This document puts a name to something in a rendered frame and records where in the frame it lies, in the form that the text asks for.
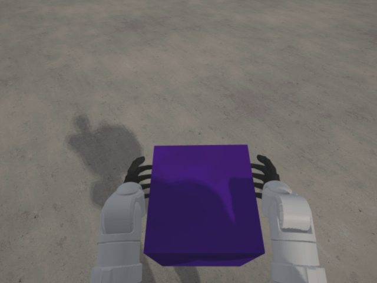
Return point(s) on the left robot hand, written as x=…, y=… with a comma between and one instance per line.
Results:
x=134, y=170

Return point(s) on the robot left forearm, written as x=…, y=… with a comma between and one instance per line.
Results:
x=118, y=255

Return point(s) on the carton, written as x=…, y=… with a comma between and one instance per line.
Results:
x=202, y=208

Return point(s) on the right robot hand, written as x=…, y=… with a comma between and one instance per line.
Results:
x=269, y=173

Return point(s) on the robot right forearm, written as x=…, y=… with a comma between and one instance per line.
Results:
x=295, y=255

